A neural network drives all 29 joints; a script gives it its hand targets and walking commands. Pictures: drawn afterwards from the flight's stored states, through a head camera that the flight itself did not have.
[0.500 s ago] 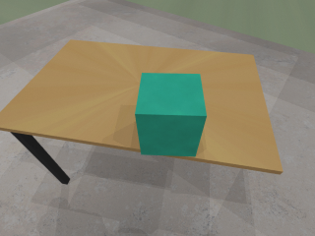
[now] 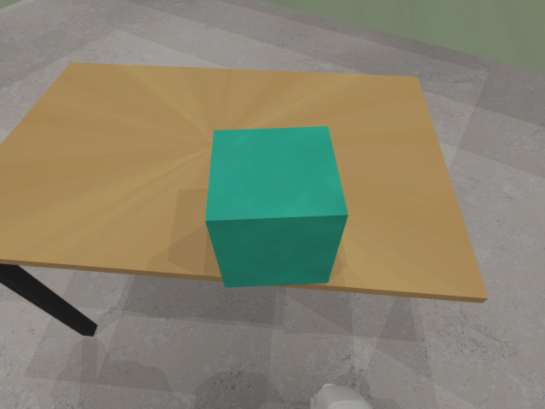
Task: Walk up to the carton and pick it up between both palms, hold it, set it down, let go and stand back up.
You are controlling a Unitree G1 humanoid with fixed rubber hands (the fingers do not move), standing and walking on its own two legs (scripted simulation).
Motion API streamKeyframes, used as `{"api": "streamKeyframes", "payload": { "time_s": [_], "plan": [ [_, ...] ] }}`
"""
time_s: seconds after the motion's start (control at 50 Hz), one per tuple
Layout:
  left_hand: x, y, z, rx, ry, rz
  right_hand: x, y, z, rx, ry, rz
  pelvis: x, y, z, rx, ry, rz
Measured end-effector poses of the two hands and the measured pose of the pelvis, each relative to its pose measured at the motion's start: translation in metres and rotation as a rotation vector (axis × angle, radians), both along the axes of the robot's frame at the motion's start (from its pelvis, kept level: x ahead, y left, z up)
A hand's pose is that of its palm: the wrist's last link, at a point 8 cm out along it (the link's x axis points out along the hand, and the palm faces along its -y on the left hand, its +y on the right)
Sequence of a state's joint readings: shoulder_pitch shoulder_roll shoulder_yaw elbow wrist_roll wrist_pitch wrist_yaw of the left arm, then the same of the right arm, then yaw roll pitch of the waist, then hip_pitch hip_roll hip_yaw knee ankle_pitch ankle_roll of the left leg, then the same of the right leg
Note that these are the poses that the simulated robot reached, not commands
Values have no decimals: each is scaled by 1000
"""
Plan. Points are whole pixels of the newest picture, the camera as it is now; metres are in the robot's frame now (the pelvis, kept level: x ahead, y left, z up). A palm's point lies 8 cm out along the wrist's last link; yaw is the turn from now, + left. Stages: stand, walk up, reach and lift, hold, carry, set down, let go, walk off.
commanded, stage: walk up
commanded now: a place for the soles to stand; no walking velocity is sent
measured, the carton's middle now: (273, 210) +0.42 +0.00 +0.00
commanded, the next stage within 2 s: reach and lift in 1.64 s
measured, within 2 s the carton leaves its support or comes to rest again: neither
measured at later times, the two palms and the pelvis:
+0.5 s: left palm out of the picture +0.10 +0.26 -0.11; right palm out of the picture +0.12 -0.25 -0.10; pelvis +0.03 +0.00 +0.01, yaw +0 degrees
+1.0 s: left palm out of the picture +0.09 +0.25 -0.11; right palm out of the picture +0.06 -0.25 -0.12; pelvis +0.02 +0.00 +0.01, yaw -1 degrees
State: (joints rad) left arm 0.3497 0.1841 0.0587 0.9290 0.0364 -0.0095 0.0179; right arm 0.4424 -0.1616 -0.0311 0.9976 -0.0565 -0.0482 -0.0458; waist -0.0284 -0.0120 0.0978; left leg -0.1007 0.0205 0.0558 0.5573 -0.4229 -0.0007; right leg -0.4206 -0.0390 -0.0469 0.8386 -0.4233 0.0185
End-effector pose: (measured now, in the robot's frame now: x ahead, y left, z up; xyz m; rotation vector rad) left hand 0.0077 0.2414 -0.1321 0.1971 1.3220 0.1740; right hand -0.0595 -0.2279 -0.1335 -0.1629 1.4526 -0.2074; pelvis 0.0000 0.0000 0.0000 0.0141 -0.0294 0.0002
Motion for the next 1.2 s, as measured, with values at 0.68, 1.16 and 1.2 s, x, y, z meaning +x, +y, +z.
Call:
{"api": "streamKeyframes", "payload": {
  "time_s": [0.68, 1.16, 1.2],
  "plan": [
    [75, 22, 22, 33, -160, -62, 171, -25, 26, -27, -349, 138, 28, 4, 8, -6, -5, -11],
    [70, 8, 25, 17, -167, -73, 110, -27, 18, 2, -246, 97, 18, -4, 11, -1, 2, -4],
    [67, 7, 25, 17, -161, -66, 110, -28, 18, 3, -246, 97, 18, -5, 11, -1, 3, -1]
  ]
}}
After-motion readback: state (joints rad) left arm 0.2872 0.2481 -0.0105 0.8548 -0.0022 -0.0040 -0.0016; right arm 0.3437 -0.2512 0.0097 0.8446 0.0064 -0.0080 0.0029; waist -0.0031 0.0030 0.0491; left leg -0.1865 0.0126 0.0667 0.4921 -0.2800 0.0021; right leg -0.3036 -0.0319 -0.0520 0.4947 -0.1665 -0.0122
